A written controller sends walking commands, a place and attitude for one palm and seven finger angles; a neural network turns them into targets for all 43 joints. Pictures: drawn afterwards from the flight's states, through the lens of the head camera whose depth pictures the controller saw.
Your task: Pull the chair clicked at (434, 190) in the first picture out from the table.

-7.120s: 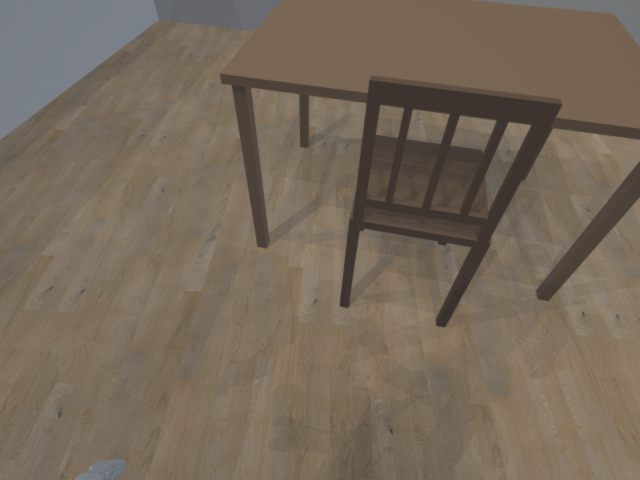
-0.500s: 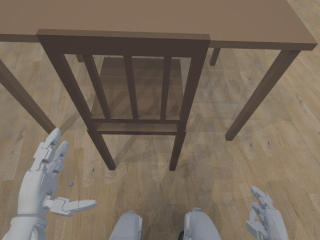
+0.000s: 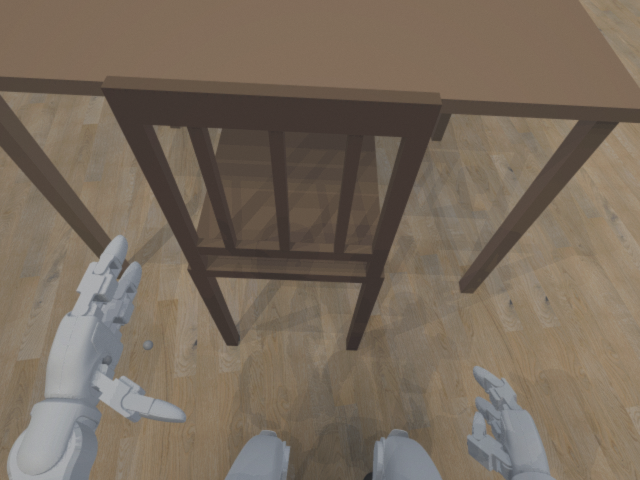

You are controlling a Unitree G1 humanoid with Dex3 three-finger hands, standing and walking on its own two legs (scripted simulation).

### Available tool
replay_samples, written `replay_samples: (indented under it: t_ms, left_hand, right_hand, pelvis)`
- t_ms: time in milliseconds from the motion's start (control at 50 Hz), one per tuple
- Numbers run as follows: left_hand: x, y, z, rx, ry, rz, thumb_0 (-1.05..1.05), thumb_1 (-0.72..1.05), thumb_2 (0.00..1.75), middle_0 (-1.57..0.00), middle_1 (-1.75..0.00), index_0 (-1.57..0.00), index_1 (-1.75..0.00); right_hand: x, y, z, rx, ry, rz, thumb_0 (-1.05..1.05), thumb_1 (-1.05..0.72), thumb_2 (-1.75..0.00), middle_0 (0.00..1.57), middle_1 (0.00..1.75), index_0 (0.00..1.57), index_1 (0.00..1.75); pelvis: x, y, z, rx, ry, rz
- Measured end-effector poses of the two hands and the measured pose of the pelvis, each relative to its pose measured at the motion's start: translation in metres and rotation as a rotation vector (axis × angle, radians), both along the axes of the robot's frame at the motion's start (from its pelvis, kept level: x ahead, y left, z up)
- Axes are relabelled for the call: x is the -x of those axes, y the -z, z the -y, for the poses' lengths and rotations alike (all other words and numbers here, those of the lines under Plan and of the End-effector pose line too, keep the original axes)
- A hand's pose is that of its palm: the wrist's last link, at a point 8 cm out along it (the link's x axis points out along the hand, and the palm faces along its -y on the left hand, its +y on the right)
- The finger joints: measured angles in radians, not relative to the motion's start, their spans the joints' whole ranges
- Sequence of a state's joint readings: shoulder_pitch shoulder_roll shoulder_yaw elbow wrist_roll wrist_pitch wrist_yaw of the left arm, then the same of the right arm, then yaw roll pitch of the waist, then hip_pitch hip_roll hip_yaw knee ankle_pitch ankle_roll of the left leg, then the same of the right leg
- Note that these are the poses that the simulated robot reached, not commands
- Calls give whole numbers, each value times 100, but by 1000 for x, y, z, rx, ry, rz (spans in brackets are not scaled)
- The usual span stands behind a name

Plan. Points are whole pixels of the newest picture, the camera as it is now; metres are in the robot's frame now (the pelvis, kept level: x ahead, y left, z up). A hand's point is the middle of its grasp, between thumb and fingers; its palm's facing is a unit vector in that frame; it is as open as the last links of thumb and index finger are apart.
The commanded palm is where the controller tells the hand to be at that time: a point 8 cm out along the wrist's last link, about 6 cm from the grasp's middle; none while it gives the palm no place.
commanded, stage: raise the hand toward the chair's back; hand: left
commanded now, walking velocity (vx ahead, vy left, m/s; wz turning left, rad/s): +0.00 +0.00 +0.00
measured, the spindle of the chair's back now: (281, 197) +0.49 +0.10 +0.01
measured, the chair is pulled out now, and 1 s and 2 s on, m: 0.00 0.00 0.00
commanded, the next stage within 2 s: aim the fingers beside a spindle in 0.48 s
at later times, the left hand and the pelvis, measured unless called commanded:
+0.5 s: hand (166, 348) +0.24 +0.19 +0.05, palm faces +0.07 -1.00 -0.06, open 16.9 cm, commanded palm +0.21 +0.24 +0.06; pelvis -0.01 -0.02 +0.00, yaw +0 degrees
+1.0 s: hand (204, 333) +0.27 +0.16 +0.04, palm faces +0.03 -1.00 -0.02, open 16.9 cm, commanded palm +0.25 +0.21 +0.05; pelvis -0.01 -0.01 -0.01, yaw +0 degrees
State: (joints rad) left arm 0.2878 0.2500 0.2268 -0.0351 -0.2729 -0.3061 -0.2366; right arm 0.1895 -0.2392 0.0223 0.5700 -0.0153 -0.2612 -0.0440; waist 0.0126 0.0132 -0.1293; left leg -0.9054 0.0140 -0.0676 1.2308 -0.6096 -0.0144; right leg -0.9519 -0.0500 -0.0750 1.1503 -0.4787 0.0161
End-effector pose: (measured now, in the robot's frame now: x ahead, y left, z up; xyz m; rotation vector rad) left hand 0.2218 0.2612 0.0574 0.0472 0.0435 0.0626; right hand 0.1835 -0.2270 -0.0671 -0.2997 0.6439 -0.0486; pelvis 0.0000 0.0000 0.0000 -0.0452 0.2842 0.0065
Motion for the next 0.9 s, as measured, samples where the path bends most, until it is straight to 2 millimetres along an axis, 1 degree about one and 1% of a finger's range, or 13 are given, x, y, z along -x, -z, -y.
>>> replay_samples:
  t_ms: [120, 280, 660, 760, 900]
  left_hand:
    - [-6, -1, 4, 1, 5, -7, -1, -50, 31, -6, -8, -6, -8]
    - [-4, 0, 12, -5, -3, -9, -1, -50, 31, -6, -8, -6, -8]
    - [7, 0, 23, -3, -8, 5, -1, -50, 31, -6, -8, -7, -8]
    - [-2, 7, 27, 12, -1, 18, -1, -50, 30, -6, -8, -6, -8]
    - [-18, 12, 45, 24, 44, 21, -1, -50, 30, -6, -8, -6, -8]
  right_hand:
    - [8, -2, 13, 15, 30, -18, 2, -91, -89, 21, 30, 20, 30]
    - [14, -2, 24, 19, 44, -21, 2, -91, -89, 21, 30, 20, 30]
    - [12, 3, 26, -9, 25, 20, 2, -91, -89, 21, 30, 20, 30]
    - [14, 6, 27, 5, 19, 21, 2, -91, -89, 21, 30, 20, 30]
    - [20, 9, 25, 6, 26, 8, 2, -91, -89, 21, 30, 20, 30]
  pelvis:
    - [-2, -3, 3, -6, 5, 0]
    - [0, -3, 8, -13, 9, 2]
    - [9, 1, 18, -26, 7, 14]
    - [13, 4, 17, -23, 4, 7]
    - [14, 6, 14, -25, 9, -3]
